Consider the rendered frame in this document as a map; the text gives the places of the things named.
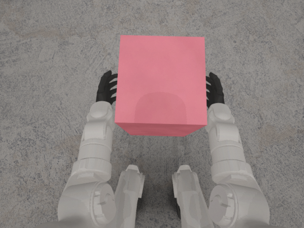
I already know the left robot shin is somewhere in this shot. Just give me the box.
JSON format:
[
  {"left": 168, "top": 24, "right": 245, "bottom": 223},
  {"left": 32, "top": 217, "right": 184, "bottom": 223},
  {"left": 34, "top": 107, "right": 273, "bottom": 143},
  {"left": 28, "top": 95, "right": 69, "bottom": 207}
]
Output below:
[{"left": 119, "top": 164, "right": 140, "bottom": 179}]

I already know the left robot hand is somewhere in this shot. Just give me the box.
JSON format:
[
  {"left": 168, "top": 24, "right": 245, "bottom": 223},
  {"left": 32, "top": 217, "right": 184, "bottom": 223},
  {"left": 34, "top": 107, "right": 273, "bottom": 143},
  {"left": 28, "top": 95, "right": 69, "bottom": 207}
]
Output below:
[{"left": 96, "top": 70, "right": 118, "bottom": 105}]

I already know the right robot hand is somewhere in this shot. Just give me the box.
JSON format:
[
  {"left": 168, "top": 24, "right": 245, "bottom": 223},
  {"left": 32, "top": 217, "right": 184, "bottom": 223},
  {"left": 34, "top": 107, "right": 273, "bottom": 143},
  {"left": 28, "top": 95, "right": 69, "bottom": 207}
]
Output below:
[{"left": 206, "top": 72, "right": 225, "bottom": 109}]

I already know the robot left forearm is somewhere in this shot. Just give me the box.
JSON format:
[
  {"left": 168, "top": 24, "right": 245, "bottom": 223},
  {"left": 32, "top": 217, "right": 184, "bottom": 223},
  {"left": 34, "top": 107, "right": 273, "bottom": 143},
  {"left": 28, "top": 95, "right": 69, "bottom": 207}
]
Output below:
[{"left": 57, "top": 101, "right": 115, "bottom": 209}]

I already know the carton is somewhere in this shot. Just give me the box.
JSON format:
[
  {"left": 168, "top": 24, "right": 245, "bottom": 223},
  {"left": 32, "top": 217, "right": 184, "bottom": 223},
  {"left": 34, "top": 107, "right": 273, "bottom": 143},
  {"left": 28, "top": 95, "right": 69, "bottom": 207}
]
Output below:
[{"left": 114, "top": 35, "right": 207, "bottom": 137}]

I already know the left robot upper arm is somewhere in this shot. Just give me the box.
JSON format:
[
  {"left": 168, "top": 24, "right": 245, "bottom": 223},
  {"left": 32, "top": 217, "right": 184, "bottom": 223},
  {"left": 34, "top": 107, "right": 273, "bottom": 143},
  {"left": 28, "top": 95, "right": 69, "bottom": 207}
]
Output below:
[{"left": 34, "top": 181, "right": 116, "bottom": 228}]

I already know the robot right thigh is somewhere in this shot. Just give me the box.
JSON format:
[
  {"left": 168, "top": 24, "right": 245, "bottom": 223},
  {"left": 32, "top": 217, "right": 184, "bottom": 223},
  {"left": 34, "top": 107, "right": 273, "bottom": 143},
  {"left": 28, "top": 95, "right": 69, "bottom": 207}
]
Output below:
[{"left": 172, "top": 170, "right": 214, "bottom": 228}]

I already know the right robot upper arm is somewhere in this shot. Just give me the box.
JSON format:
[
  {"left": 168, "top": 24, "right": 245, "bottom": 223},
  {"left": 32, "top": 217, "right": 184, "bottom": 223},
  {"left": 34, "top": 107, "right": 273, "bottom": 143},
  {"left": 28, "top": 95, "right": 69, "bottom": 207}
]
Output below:
[{"left": 208, "top": 182, "right": 285, "bottom": 228}]

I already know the robot right forearm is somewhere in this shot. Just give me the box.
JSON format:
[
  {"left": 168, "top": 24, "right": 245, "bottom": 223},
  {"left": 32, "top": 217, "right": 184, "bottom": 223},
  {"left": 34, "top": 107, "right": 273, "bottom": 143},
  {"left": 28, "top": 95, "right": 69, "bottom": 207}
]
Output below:
[{"left": 205, "top": 103, "right": 263, "bottom": 194}]

